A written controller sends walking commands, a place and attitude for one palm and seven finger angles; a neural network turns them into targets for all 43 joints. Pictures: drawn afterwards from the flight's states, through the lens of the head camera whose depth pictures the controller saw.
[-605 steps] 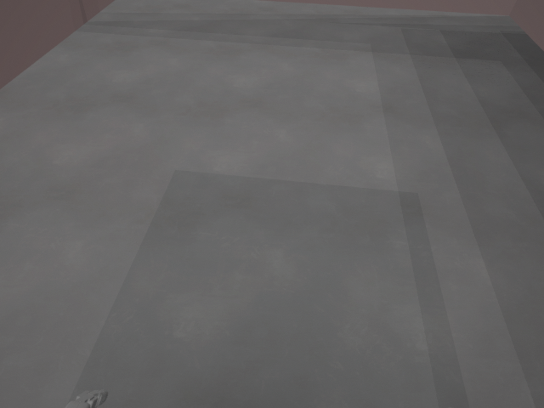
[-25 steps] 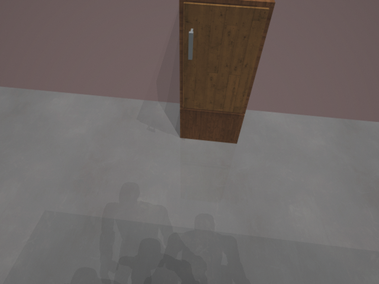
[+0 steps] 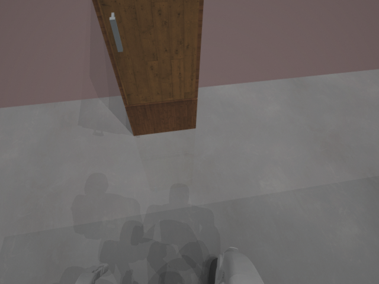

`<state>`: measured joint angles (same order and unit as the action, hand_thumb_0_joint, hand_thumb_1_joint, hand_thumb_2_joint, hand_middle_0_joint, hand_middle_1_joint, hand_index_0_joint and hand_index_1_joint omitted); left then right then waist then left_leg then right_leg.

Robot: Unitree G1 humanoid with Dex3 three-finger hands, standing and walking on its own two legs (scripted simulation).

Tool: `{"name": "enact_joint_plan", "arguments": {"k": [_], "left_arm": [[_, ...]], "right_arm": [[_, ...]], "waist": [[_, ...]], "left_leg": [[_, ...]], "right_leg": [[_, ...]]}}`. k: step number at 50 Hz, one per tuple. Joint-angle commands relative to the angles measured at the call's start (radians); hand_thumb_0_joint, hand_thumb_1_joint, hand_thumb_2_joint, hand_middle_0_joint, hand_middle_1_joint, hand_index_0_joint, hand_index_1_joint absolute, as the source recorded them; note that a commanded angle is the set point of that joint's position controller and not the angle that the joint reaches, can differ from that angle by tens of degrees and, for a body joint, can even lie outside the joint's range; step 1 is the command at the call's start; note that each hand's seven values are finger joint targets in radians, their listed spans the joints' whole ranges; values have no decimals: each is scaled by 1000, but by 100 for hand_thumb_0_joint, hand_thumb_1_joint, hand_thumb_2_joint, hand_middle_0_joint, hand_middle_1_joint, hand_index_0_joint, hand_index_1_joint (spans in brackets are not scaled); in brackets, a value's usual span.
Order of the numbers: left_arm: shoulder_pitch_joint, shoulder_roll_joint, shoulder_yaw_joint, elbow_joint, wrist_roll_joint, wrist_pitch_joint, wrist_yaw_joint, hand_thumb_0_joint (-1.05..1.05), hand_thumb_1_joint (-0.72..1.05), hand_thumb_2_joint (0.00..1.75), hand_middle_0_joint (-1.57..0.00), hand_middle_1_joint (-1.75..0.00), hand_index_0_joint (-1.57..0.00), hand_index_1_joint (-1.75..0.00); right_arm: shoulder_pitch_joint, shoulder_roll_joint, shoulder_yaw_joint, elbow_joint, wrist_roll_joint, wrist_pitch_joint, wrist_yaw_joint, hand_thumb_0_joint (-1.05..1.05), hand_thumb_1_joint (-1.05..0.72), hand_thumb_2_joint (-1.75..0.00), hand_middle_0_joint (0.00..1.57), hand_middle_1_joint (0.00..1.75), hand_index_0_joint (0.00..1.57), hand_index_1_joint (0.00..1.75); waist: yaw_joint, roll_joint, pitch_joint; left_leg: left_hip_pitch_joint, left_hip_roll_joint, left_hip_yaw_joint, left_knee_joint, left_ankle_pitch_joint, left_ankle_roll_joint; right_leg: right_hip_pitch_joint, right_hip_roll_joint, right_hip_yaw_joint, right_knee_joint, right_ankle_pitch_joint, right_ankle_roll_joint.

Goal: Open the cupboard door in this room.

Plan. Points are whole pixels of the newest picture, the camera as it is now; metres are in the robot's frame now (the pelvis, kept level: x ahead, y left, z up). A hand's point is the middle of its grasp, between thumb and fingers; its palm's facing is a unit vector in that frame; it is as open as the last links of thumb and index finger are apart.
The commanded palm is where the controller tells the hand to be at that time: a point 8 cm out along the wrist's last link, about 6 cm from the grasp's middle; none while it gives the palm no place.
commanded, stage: walk to a spot facing it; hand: left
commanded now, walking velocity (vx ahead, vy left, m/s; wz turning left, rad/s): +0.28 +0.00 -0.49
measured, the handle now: (116, 32) +0.97 +0.31 -0.03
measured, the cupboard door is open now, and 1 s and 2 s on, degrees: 0 0 0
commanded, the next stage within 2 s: turn to face it in 0.06 s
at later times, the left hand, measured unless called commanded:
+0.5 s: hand (133, 243) +0.23 +0.15 -0.17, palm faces +0.03 -0.98 -0.19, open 7.3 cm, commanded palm none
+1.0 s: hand (131, 245) +0.22 +0.15 -0.15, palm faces +0.16 -0.95 -0.28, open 7.4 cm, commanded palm none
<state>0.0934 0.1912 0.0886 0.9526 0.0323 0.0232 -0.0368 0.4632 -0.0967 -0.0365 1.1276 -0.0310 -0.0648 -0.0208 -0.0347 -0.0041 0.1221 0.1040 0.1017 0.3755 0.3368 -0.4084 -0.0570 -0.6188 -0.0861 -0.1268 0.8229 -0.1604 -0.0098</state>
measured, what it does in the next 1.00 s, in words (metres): walks ahead: right foot, then left foot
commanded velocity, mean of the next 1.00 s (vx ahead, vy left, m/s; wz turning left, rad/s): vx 0.07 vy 0.00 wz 0.21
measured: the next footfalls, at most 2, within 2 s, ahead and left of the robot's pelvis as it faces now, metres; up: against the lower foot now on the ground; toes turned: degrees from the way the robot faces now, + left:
right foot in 0.08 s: +0.21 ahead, -0.11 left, +0.00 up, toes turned -11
left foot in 0.54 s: +0.26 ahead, +0.10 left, +0.00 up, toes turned +6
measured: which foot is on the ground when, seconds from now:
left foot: down 0.00-0.08, up 0.10-0.52, down 0.54-0.94, up 0.96-1.00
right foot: up 0.00-0.06, down 0.08-0.58, up 0.60-0.92, down 0.94-1.00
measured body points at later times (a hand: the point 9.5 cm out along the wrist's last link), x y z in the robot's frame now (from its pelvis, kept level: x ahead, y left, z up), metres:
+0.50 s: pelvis +0.17 -0.03 +0.00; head +0.19 -0.02 +0.45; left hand +0.23 +0.20 -0.15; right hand +0.25 -0.26 -0.14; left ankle +0.23 +0.10 -0.72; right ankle +0.17 -0.10 -0.73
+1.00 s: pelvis +0.19 -0.05 +0.00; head +0.20 -0.07 +0.45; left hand +0.21 +0.20 -0.13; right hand +0.26 -0.28 -0.16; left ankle +0.21 +0.09 -0.72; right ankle +0.20 -0.16 -0.73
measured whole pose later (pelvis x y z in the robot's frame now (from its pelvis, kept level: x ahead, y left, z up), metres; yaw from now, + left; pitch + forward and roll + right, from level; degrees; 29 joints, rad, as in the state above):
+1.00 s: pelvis +0.19 -0.05 +0.00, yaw +7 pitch -2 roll +1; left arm 0.21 0.19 0.03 1.04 0.02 -0.01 0.03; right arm 0.21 -0.20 -0.05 1.06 -0.02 0.05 0.00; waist 0.00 0.04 0.04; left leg -0.33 0.01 0.00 0.63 -0.36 -0.02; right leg -0.21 -0.05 -0.08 0.53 -0.29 0.00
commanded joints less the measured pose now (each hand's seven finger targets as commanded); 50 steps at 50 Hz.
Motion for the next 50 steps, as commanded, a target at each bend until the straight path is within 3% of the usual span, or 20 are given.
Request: {"name": "enact_joint_plan", "arguments": {"k": [1, 3, 4, 5, 6, 8, 12, 17, 22, 25, 27, 29, 32, 39, 44, 45, 46, 47, 48, 50], "left_arm": [[88, 35, 0, -47, -3, -39, -2, 0, 90, 90, -20, -30, -20, -30], [363, 131, 30, 33, 5, -59, 9, 0, 90, 90, -20, -30, -20, -30], [436, 258, 53, 53, 3, -71, 23, 0, 90, 90, -20, -30, -20, -30], [432, 312, 54, 53, -28, -66, 35, 0, 90, 90, -20, -30, -20, -30], [345, 293, 48, 21, -30, -67, 43, 0, 90, 90, -20, -30, -20, -30], [166, 196, 15, -28, -28, -68, 49, 0, 90, 90, -20, -30, -20, -30], [98, 126, -16, -7, -12, -89, 60, 0, 90, 90, -20, -30, -20, -30], [92, 99, -40, 22, -19, -85, 55, 0, 90, 90, -20, -30, -20, -30], [158, 121, -36, 67, -15, -72, 60, 0, 90, 90, -20, -30, -20, -30], [177, 122, -34, 86, -21, -58, 66, 0, 90, 90, -20, -30, -20, -30], [215, 93, -36, 88, -24, -49, 70, 0, 90, 90, -20, -30, -20, -30], [203, 51, -51, 75, -31, -37, 75, 0, 90, 90, -20, -30, -20, -30], [154, 61, -46, 66, -26, -29, 69, 0, 90, 90, -20, -30, -20, -30], [134, 48, -43, 70, -25, -17, 67, 0, 90, 90, -20, -30, -20, -30], [213, 58, -40, 89, -25, -19, 70, 0, 90, 90, -20, -30, -20, -30], [245, 74, -40, 97, -23, -25, 73, 0, 90, 90, -20, -30, -20, -30], [266, 117, -35, 102, -14, -35, 77, 0, 90, 90, -20, -30, -20, -30], [240, 188, -28, 92, -11, -39, 75, 0, 90, 90, -20, -30, -20, -30], [230, 219, -17, 67, -12, -39, 71, 0, 90, 90, -20, -30, -20, -30], [203, 172, -22, 69, -9, -42, 70, 0, 90, 90, -20, -30, -20, -30]], "right_arm": [[-21, -226, -62, -67, 11, -10, -11, 0, -90, -90, 20, 30, 20, 30], [-71, -251, -64, -98, 20, -4, 2, 0, -90, -90, 20, 30, 20, 30], [-37, -156, -48, -128, 37, -3, 14, 0, -90, -90, 20, 30, 20, 30], [-86, -133, -37, -174, 37, 4, 7, 0, -90, -90, 20, 30, 20, 30], [-85, -151, -38, -173, 33, 9, 4, 0, -90, -90, 20, 30, 20, 30], [-150, -169, -40, -161, 15, 24, 5, 0, -90, -90, 20, 30, 20, 30], [-51, -119, -14, -103, 3, 64, 4, 0, -90, -90, 20, 30, 20, 30], [-133, -105, 3, -120, 18, 78, 9, 0, -90, -90, 20, 30, 20, 30], [-263, -118, 6, -140, 20, 66, 15, 0, -90, -90, 20, 30, 20, 30], [-251, -126, 5, -127, 16, 63, 15, 0, -90, -90, 20, 30, 20, 30], [-216, -174, -2, -110, 13, 52, 15, 0, -90, -90, 20, 30, 20, 30], [-185, -226, -11, -103, 10, 54, 1, 0, -90, -90, 20, 30, 20, 30], [-207, -236, -16, -102, 8, 53, -13, 0, -90, -90, 20, 30, 20, 30], [-219, -260, -39, -106, 11, 61, -10, 0, -90, -90, 20, 30, 20, 30], [-273, -259, -48, -123, 15, 75, 1, 0, -90, -90, 20, 30, 20, 30], [-279, -246, -45, -127, 20, 74, 4, 0, -90, -90, 20, 30, 20, 30], [-276, -193, -38, -134, 26, 73, 9, 0, -90, -90, 20, 30, 20, 30], [-279, -137, -23, -150, 27, 79, 15, 0, -90, -90, 20, 30, 20, 30], [-326, -167, -31, -171, 15, 94, 17, 0, -90, -90, 20, 30, 20, 30], [-322, -182, -37, -157, 8, 96, 25, 0, -90, -90, 20, 30, 20, 30]], "waist": [[81, 136, -63], [216, 73, -236], [215, -161, -334], [186, -193, -340], [147, -176, -348], [79, -12, -159], [-11, -30, -204], [-5, -102, -151], [54, -68, -90], [49, -59, -88], [48, 73, -126], [26, 295, -172], [25, 183, -172], [12, 124, -193], [59, 150, -168], [75, 109, -175], [79, -17, -179], [67, -204, -127], [103, -291, -64], [76, -224, 27]], "left_leg": [[-13, 245, -38, 136, 982, 126], [-183, 185, -21, 564, 832, 64], [-536, 47, -91, 887, 44, 27], [-691, -30, -227, 1138, -199, 18], [-688, 9, -363, 1165, -89, 27], [-675, 72, -384, 1105, 52, 24], [-535, 58, -360, 871, 81, 8], [-495, 29, -351, 610, 137, -3], [-455, 1, -327, 379, 101, 7], [-362, -6, -317, 223, 202, 14], [-237, 81, -409, 128, 550, 57], [-208, 215, -610, 32, 763, 188], [-164, 231, -642, 6, 786, 259], [-178, 166, -572, 14, 729, 233], [-336, 99, -561, 35, 494, 178], [-387, 66, -543, 72, 407, 143], [-480, -2, -472, 161, 219, 90], [-566, -95, -372, 248, -12, 33], [-582, -80, -382, 391, -107, 29], [-611, -47, -393, 556, -58, 42]], "right_leg": [[198, 89, -66, -149, -31, -60], [631, 87, -48, -290, 78, -84], [911, -182, 355, -316, 264, -183], [900, -342, 627, -403, 554, -267], [800, -334, 584, -450, 401, -251], [501, -278, 482, -528, 107, -211], [348, -170, 227, -514, 335, -162], [333, -147, 122, -543, 317, -140], [412, -202, 144, -528, 270, -149], [425, -190, 110, -453, 244, -106], [377, -106, 35, -335, 121, -24], [333, 2, -24, -171, -229, 50], [217, 2, 85, 41, -409, 48], [240, 18, 83, -3, -338, 70], [424, 39, 48, -288, -143, 68], [507, 23, 63, -403, -55, 66], [582, -89, 180, -507, -87, 39], [542, -257, 351, -611, -233, -34], [411, -336, 455, -696, -397, -105], [335, -308, 437, -718, -453, -120]]}}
